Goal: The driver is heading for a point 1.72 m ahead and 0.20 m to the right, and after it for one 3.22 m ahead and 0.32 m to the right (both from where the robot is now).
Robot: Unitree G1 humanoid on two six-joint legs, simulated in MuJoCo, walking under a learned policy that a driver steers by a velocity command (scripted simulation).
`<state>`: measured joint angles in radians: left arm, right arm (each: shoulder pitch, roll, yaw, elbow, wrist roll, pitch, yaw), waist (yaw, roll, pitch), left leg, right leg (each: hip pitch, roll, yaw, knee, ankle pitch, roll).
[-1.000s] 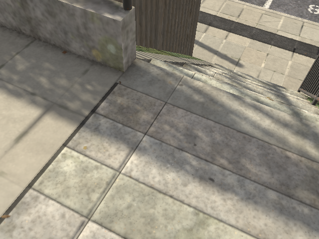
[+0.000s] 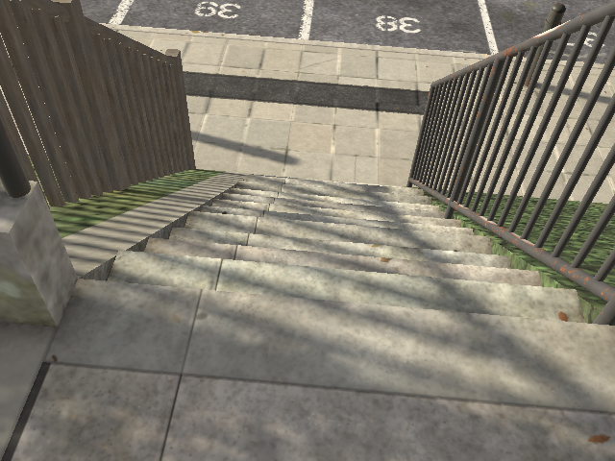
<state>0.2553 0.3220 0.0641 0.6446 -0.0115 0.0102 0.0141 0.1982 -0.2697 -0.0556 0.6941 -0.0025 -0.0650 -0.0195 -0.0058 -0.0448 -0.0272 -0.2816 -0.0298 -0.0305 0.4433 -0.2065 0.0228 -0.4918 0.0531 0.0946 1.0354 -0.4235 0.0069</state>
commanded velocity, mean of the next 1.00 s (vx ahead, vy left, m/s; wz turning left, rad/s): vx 0.14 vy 0.00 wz -0.42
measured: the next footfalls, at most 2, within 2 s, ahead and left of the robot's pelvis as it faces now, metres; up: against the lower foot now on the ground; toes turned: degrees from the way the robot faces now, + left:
right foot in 0.32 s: +0.20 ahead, -0.18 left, +0.00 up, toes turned -13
left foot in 0.78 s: +0.27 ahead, +0.03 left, +0.00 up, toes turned -22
